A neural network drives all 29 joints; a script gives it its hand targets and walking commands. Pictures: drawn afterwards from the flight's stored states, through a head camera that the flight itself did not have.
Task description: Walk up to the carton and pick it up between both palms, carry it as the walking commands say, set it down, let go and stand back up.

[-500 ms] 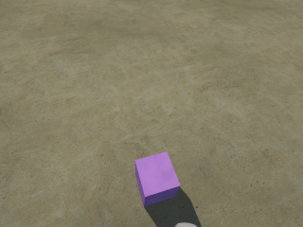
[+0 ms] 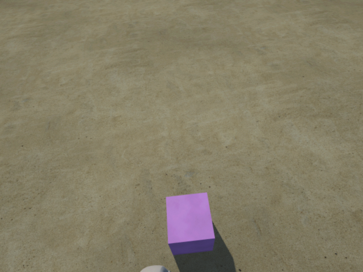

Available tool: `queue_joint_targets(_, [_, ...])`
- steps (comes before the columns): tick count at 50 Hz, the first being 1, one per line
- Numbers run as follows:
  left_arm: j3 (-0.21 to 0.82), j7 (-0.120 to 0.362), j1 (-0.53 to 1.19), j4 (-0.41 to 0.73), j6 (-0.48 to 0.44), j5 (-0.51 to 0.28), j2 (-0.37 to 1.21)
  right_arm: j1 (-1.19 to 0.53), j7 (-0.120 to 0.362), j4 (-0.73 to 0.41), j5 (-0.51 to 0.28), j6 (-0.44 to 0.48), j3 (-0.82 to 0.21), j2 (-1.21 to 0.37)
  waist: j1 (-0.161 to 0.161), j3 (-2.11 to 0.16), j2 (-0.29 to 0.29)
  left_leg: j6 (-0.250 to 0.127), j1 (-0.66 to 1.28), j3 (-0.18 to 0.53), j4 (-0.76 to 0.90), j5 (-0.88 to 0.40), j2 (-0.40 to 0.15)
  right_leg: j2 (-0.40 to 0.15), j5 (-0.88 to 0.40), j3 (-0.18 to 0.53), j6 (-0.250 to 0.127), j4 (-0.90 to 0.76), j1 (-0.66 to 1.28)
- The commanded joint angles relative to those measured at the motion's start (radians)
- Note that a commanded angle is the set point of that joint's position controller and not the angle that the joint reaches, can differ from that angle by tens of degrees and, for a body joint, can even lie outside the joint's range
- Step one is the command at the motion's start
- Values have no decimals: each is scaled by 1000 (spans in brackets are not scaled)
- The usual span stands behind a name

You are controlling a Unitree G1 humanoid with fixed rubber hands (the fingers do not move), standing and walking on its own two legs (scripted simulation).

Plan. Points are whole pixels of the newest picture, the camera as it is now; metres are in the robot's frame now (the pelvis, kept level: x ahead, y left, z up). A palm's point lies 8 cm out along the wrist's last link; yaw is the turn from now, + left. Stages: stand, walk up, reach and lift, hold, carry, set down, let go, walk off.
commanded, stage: walk up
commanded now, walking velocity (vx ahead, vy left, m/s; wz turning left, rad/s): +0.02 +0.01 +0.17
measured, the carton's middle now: (189, 224) +0.42 +0.03 -0.66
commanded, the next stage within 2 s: stand in 1.90 s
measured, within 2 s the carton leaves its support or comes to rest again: neither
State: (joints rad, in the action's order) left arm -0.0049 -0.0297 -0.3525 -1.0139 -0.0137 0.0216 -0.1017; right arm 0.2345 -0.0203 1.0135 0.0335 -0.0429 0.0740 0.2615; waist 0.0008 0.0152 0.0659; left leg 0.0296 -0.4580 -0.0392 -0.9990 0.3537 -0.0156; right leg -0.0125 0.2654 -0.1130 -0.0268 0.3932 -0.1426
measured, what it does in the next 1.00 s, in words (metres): steps on the spot: left foot, then right foot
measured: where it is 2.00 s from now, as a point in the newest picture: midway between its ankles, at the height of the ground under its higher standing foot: outside the picture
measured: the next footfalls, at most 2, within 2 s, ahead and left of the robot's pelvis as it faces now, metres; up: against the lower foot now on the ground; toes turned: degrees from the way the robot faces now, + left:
left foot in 0.36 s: +0.08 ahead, +0.15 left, +0.00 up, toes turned -7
right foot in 0.58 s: +0.08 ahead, -0.09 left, +0.00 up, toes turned +2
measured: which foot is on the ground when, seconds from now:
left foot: up 0.00-0.34, down 0.36-1.00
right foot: down 0.00-0.38, up 0.40-0.56, down 0.58-1.00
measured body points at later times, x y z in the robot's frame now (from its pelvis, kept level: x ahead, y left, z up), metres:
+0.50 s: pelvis +0.05 +0.05 +0.00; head +0.07 +0.07 +0.44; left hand -0.04 +0.25 -0.17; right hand +0.18 -0.15 -0.14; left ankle +0.05 +0.15 -0.74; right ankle +0.00 -0.09 -0.73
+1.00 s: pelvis +0.06 +0.01 +0.00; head +0.07 +0.01 +0.45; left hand +0.06 +0.24 -0.16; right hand +0.03 -0.21 -0.17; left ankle +0.05 +0.15 -0.74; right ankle +0.04 -0.08 -0.74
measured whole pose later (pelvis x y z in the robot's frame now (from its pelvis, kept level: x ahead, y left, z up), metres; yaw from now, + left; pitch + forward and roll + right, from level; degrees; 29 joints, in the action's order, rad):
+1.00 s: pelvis +0.06 +0.01 +0.00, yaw +3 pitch -1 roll +0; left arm -0.01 -0.03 -0.27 -1.08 -0.01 0.02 -0.16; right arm 0.31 -0.04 1.18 0.02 -0.02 0.03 0.14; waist 0.02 0.04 0.02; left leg 0.03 -0.19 -0.06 -0.44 0.24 -0.06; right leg 0.00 0.26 -0.12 -0.04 0.42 -0.15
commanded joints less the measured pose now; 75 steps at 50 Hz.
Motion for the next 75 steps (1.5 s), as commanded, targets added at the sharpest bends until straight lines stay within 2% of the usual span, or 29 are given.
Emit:
queue_joint_targets(1, [-45,-23,-121,22,-34,18,-207,-17,-2,-78,-16,-6,-13,10,-29,11,-206,-5,-105,55,97,42,-11,-344,-797,254,-102,-43,192])
queue_joint_targets(5, [-40,-25,-157,11,-35,20,-196,-91,-1,-96,-22,-9,-22,-3,-47,14,-210,-9,-73,50,169,60,-3,-343,-794,244,-111,-35,200])
queue_joint_targets(11, [-48,-19,-208,-26,-41,27,-199,-204,15,-114,-20,5,-23,-38,-98,27,-219,-13,-82,16,236,30,-1,-338,-540,207,-116,-69,221])
queue_joint_targets(12, [-42,-18,-186,-24,-39,29,-187,-216,14,-113,-21,9,-25,-50,-88,52,-226,-12,-48,15,272,30,-1,-331,-605,198,-116,-64,174])
queue_joint_targets(15, [-34,-2,-183,-59,-37,24,-169,-191,21,-102,-24,27,-35,-91,-67,60,-242,-26,116,-42,435,-18,11,-282,-368,178,-103,-83,67])
queue_joint_targets(16, [-14,-6,-128,-53,-26,11,-150,-136,12,-84,-39,36,-37,-83,-10,78,-226,-26,267,-31,610,-203,3,-213,-666,69,-41,23,5])
queue_joint_targets(17, [-14,-8,-111,-42,-27,-2,-167,-50,2,-52,-35,46,-25,-24,25,-22,-168,-32,402,-18,678,-389,-23,-163,-610,-13,12,118,-2])
queue_joint_targets(18, [-15,-8,-106,-32,-26,-11,-152,27,-8,-21,-30,54,-9,37,33,-92,-80,-60,543,59,615,-690,-126,-123,-382,-60,48,197,-97])
queue_joint_targets(19, [-8,-9,-139,-22,-16,-13,-103,45,-15,-22,-30,54,-8,66,15,-122,68,-129,625,218,597,-1025,-286,-74,150,-38,76,275,-221])
queue_joint_targets(20, [-7,-12,-149,-34,5,-16,-83,47,-16,-25,-40,48,-29,33,28,-122,81,-215,525,239,604,-990,-356,-73,322,38,87,312,-173])
queue_joint_targets(21, [-8,-10,-117,-43,16,-15,-86,-6,-18,-31,-40,47,-39,-3,15,-55,76,-215,401,227,655,-815,-325,-78,324,71,82,308,-129])
queue_joint_targets(23, [6,1,-115,-61,27,-5,-66,-91,-28,-30,-28,46,-53,-29,-20,23,66,-177,322,149,718,-568,-251,-74,233,70,65,249,-114])
queue_joint_targets(26, [3,2,-144,-86,26,-6,-88,-104,-27,-11,-27,55,-47,-9,-49,-8,73,-135,305,109,707,-497,-199,-55,50,46,63,87,-7])
queue_joint_targets(29, [-21,-6,-105,-89,31,5,-130,-50,-27,9,-30,53,-21,16,-22,46,35,-102,215,174,750,-242,-220,-58,-55,29,42,15,43])
queue_joint_targets(31, [-13,-4,-78,-90,29,7,-113,-45,-24,25,-34,50,-26,-36,-24,75,-27,-75,203,120,767,-142,-156,-92,-74,54,29,-22,43])
queue_joint_targets(34, [-2,-6,-45,-88,8,6,-126,14,-21,79,-27,50,-30,-65,-22,79,-57,-46,258,59,722,-275,-88,-125,-150,92,5,-58,48])
queue_joint_targets(37, [-31,-13,-19,-85,12,-1,-179,28,-19,77,-12,60,-15,-20,-2,72,-121,-56,297,93,700,-342,-153,-101,-181,63,15,-32,-8])
queue_joint_targets(39, [-48,-10,8,-60,26,0,-187,76,-32,78,-10,60,0,45,19,51,-31,-97,298,184,700,-383,-242,-78,-149,34,31,59,-38])
queue_joint_targets(43, [-32,-6,-11,-50,32,-4,-131,57,-34,74,-11,46,-16,0,-8,30,57,-95,168,139,689,-285,-214,-84,-126,56,13,38,45])
queue_joint_targets(46, [-17,-5,-45,-63,7,-1,-158,82,-27,114,-17,39,-37,-89,-23,19,-93,-11,173,-9,585,-171,-62,-196,-213,167,-42,-96,69])
queue_joint_targets(49, [-11,-11,-24,-67,-7,1,-156,123,-20,147,-15,36,-43,-90,0,51,-130,1,217,-15,580,-161,-60,-217,-221,189,-59,-127,13])
queue_joint_targets(51, [-21,-19,-7,-75,-2,-7,-173,100,-19,132,-12,45,-37,-66,19,77,-185,6,252,-4,590,-214,-97,-166,-245,124,-38,-109,-22])
queue_joint_targets(52, [-14,-16,-22,-77,-5,-5,-147,129,-19,156,-15,47,-42,-68,11,59,-125,1,264,6,603,-232,-90,-165,-253,121,-29,-107,-1])
queue_joint_targets(61, [-10,-18,-78,-103,-4,-2,-106,118,-31,164,-19,43,-45,-71,-3,59,-26,-13,262,23,614,-270,-125,-134,-220,95,-14,-69,9])
queue_joint_targets(68, [-31,-24,-59,-99,7,0,-105,108,-38,134,-22,37,-39,-67,17,96,-56,-7,218,30,580,-220,-137,-129,-133,90,-13,-79,-29])
queue_joint_targets(69, [-44,-28,-56,-49,1,9,-156,57,-32,118,-25,22,-18,-38,-53,128,24,-10,96,-2,469,-128,-38,-233,-97,171,-24,-93,26])
queue_joint_targets(71, [-45,-31,-41,-66,-3,10,-168,38,-32,94,-18,18,-37,-92,-19,81,-152,1,140,-18,379,-46,-49,-284,-125,213,-87,-127,-35])
queue_joint_targets(73, [-37,-33,7,-52,-1,9,-148,64,-28,96,-12,19,-49,-108,15,76,-197,-9,201,4,369,-23,-61,-266,-100,186,-97,-128,-117])
queue_joint_targets(75, [-24,-21,-7,-65,3,6,-116,129,-25,146,-4,27,-64,-121,27,87,-160,-16,274,1,539,-160,-74,-205,-87,144,-58,-96,-128])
